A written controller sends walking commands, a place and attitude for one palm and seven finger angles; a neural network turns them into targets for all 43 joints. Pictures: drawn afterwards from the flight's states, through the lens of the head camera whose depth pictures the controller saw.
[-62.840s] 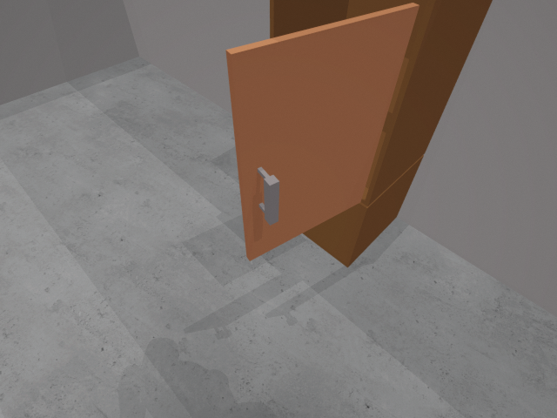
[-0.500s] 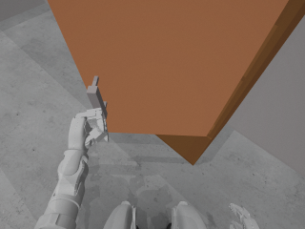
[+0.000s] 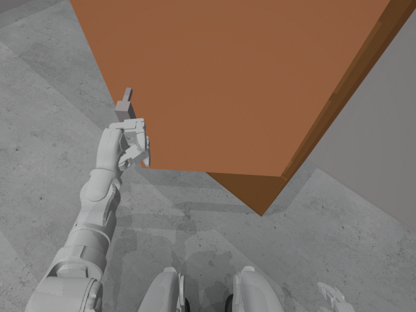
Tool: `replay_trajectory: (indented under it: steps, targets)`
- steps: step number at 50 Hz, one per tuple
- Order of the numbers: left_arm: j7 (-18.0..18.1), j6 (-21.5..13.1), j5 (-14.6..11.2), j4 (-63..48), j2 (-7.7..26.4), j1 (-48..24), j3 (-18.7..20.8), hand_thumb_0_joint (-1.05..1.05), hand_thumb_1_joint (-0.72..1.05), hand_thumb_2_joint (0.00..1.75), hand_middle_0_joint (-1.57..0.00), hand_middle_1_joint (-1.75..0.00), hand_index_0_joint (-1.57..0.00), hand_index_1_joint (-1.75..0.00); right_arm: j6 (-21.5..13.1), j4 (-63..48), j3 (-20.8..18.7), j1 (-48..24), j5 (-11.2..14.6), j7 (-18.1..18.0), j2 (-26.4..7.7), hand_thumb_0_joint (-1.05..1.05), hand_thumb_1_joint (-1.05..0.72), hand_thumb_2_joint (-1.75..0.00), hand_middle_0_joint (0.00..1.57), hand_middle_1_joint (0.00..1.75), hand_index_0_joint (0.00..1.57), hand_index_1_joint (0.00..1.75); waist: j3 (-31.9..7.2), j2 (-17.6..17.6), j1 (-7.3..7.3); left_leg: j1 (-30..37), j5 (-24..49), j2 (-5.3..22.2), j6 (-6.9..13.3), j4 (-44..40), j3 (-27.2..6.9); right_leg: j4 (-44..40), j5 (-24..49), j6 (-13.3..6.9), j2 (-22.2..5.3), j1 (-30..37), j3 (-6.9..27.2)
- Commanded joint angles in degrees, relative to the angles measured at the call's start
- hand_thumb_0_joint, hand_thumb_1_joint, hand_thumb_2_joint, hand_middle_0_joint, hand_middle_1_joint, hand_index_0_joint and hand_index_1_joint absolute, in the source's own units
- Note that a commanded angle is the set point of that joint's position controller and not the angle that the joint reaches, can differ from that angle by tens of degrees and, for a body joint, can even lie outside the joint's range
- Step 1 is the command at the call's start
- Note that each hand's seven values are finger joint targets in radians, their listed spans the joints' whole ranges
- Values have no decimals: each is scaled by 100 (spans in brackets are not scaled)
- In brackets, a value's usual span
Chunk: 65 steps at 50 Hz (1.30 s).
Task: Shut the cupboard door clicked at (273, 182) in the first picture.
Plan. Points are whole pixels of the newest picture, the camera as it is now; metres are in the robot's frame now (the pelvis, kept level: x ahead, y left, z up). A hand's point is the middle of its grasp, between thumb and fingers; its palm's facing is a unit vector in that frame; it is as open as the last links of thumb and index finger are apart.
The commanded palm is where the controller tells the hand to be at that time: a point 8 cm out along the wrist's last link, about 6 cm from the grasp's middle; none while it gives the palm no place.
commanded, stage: push the door shut along its arc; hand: left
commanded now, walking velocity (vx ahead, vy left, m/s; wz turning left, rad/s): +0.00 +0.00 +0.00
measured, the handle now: (133, 119) +0.49 +0.16 +0.04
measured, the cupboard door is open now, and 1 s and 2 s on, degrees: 38 25 10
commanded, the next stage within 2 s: pull the fist back off the door in 1.50 s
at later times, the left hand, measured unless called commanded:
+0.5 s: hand (165, 124) +0.47 +0.09 +0.04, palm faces -0.28 -0.96 -0.05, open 3.1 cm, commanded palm +0.47 +0.14 +0.04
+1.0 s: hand (178, 104) +0.53 +0.07 +0.04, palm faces -0.37 -0.93 -0.03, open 2.9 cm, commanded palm +0.53 +0.11 +0.04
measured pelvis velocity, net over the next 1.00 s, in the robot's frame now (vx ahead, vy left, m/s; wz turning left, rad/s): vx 0.00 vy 0.00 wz -0.04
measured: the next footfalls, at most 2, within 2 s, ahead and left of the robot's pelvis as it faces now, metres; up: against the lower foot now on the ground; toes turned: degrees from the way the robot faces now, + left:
none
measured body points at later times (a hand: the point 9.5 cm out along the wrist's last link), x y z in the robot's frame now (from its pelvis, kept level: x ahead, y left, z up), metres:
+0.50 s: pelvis -0.01 +0.01 -0.02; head +0.12 +0.02 +0.42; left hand +0.48 +0.14 +0.05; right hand +0.03 -0.26 -0.13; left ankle +0.04 +0.09 -0.63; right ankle +0.04 -0.11 -0.63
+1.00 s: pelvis +0.00 +0.00 -0.03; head +0.16 +0.01 +0.39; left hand +0.54 +0.12 +0.05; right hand -0.01 -0.26 -0.14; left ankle +0.04 +0.09 -0.63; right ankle +0.04 -0.11 -0.63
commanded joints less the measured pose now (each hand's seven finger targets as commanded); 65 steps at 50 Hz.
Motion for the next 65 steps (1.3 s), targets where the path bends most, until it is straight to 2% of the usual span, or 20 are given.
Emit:
replay_trajectory:
  steps: [1,4,7,9,12,14,17,19,20,21,27,31,36,39,47,51,53,54,62,65]
  targets:
    - [-184,-355,-7,-930,485,-2634,-7,0,90,90,-130,-150,-130,-150,-194,-479,-348,457,19,-86,-887,0,-90,-90,20,30,20,30,-2360,-102,-377,1665,1212,-14,-116,-957,-606,-957,1083,37,150,939,458]
    - [-214,-454,51,-699,692,-2985,134,0,90,90,-130,-150,-130,-150,-200,-408,-342,530,6,-88,-911,0,-90,-90,20,30,20,30,-2362,-86,-388,1596,1137,-29,-102,-926,-621,-933,983,22,158,868,472]
    - [-271,-533,142,-439,512,-3562,-122,0,90,90,-130,-150,-130,-150,-200,-331,-344,593,-2,-69,-912,0,-90,-90,20,30,20,30,-2277,121,-559,1681,881,-21,-103,-927,-684,-915,717,17,159,489,440]
    - [-325,-564,165,-320,650,-3735,-30,0,90,90,-130,-150,-130,-150,-204,-292,-362,672,-16,-63,-962,0,-90,-90,20,30,20,30,-2544,323,-515,1910,1034,-17,-124,-909,-751,-835,784,-21,164,389,415]
    - [-405,-475,115,103,548,-4088,-121,0,90,90,-130,-150,-130,-150,-169,-242,-334,725,0,-59,-974,0,-90,-90,20,30,20,30,-2337,214,-654,1733,755,-25,-106,-927,-776,-890,596,-14,170,284,404]
    - [-437,-434,127,358,754,-4421,-8,0,90,90,-130,-150,-130,-150,-165,-195,-318,778,0,-75,-1025,0,-90,-90,20,30,20,30,-2283,144,-737,1622,630,-15,-89,-891,-808,-869,515,-14,186,163,406]
    - [-462,-431,159,425,790,-4731,12,0,90,90,-130,-150,-130,-150,-168,-186,-318,868,-32,-62,-1039,0,-90,-90,20,30,20,30,-2519,217,-789,1630,760,-23,-65,-807,-814,-808,578,-14,181,138,411]
    - [-523,-494,199,399,919,-4828,68,0,90,90,-130,-150,-130,-150,-169,-173,-326,940,-55,-34,-1068,0,-90,-90,20,30,20,30,-2874,564,-718,1941,1062,-3,-108,-782,-883,-692,731,-51,182,35,392]
    - [-552,-466,195,517,838,-4764,32,0,90,90,-130,-150,-130,-150,-145,-157,-332,967,-56,-17,-1072,0,-90,-90,20,30,20,30,-2861,468,-759,1983,1097,12,-111,-773,-922,-692,749,-49,189,-33,363]
    - [-566,-455,205,568,1063,-4821,208,0,90,90,-130,-150,-130,-150,-125,-151,-331,997,-66,-18,-1102,0,-90,-90,20,30,20,30,-2848,416,-750,1883,1115,25,-104,-725,-902,-672,761,-46,195,-17,383]
    - [-546,-228,265,1045,1464,-5131,552,0,90,90,-130,-150,-130,-150,-18,-211,-267,1142,-75,9,-1097,0,-90,-90,20,30,20,30,-2624,183,-845,1271,1051,12,-37,-596,-783,-682,729,-21,238,185,429]
    - [-604,-257,346,953,1456,-5436,481,0,90,90,-130,-150,-130,-150,8,-220,-272,1239,-109,41,-1096,0,-90,-90,20,30,20,30,-2901,442,-896,1497,1362,47,-52,-490,-853,-568,907,-28,245,23,414]
    - [-705,-92,370,1140,1961,-5591,850,0,90,90,-130,-150,-130,-150,67,-223,-245,1374,-107,47,-1112,0,-90,-90,20,30,20,30,-2990,291,-944,1147,1470,46,1,-334,-733,-577,1067,-2,281,323,481]
    - [-783,-31,398,1101,2192,-5605,1006,0,90,90,-130,-150,-130,-150,75,-259,-232,1427,-113,58,-1109,0,-90,-90,20,30,20,30,-3305,534,-860,1190,1748,47,-4,-248,-694,-494,1334,-20,296,437,514]
    - [-1070,269,394,1229,2087,-5988,790,0,90,90,-130,-150,-130,-150,87,-195,-228,1551,-89,52,-1099,0,-90,-90,20,30,20,30,-3033,468,-1084,995,1675,70,30,-134,-656,-567,1348,8,343,336,524]
    - [-1163,301,380,1139,1910,-6456,575,0,90,90,-130,-150,-130,-150,25,-102,-252,1613,-103,16,-1119,0,-90,-90,20,30,20,30,-3189,581,-1210,1281,1761,91,31,-77,-755,-533,1300,-6,352,34,463]
    - [-1186,304,350,1015,1582,-6793,287,0,90,90,-130,-150,-130,-150,-34,-56,-254,1635,-124,13,-1100,0,-90,-90,20,30,20,30,-3269,946,-1302,1673,1924,85,28,-60,-830,-495,1290,-40,360,-334,391]
    - [-1201,308,354,1036,1657,-6898,311,0,90,90,-130,-150,-130,-150,-53,14,-259,1636,-133,15,-1132,0,-90,-90,20,30,20,30,-3316,995,-1293,1788,1935,110,-4,-69,-886,-495,1251,-32,350,-431,389]
    - [-1141,536,449,1601,1178,-7569,-105,0,90,90,-130,-150,-130,-150,-188,192,-230,1634,-180,-15,-1173,0,-90,-90,20,30,20,30,-2878,933,-1651,1546,1292,99,32,16,-991,-474,754,-60,383,-1065,304]
    - [-1118,545,492,1608,1353,-7885,-25,0,90,90,-130,-150,-130,-150,-251,240,-220,1685,-220,-39,-1229,0,-90,-90,20,30,20,30,-3019,1055,-1721,1630,1320,122,36,70,-1082,-369,745,-72,381,-1256,263]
